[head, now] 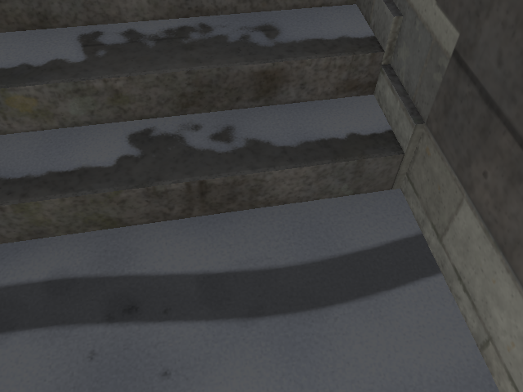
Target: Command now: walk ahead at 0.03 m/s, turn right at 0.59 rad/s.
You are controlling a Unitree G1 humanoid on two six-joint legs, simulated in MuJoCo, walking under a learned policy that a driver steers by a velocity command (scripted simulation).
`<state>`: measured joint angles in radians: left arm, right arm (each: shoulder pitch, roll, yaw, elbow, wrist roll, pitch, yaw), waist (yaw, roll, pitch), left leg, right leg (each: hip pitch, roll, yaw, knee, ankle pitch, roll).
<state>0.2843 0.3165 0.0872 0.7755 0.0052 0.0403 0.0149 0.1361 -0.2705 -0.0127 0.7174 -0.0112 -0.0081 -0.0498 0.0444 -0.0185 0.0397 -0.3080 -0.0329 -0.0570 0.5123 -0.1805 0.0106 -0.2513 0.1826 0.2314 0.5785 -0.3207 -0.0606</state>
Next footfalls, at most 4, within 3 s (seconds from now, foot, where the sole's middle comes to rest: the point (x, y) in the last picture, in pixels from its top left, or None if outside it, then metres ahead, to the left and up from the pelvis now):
0.44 right None -0.01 -0.10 -0.77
0.92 left None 0.29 -0.01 -0.77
1.42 right None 0.25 -0.21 -0.77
1.84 left None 0.19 0.02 -0.77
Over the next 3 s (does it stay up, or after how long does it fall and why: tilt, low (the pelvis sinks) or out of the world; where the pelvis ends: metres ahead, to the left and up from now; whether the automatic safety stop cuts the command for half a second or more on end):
stays up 0.21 -0.06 0.01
